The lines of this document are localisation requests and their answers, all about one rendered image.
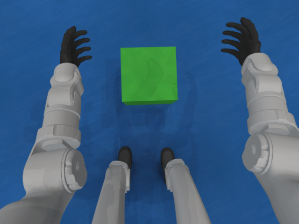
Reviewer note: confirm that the carton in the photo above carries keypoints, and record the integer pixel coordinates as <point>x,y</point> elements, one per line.
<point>149,75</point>

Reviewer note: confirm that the robot left shin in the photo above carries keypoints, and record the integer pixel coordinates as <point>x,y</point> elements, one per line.
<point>117,163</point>

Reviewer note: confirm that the robot right forearm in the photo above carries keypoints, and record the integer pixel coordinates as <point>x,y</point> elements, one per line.
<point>265,98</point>

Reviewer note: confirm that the robot left upper arm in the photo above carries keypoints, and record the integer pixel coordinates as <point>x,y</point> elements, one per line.
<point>50,179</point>

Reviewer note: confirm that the robot right hand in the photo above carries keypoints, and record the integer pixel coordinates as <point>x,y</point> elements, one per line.
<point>249,43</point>

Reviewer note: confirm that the robot left forearm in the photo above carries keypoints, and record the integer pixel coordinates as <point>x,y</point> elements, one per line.
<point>62,112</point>

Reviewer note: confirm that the robot left foot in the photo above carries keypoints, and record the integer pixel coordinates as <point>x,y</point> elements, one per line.
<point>125,155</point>

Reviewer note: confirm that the robot left hand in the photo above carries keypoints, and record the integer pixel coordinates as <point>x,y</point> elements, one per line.
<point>69,53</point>

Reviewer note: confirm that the robot right upper arm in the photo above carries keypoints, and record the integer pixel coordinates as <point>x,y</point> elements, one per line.
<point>274,160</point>

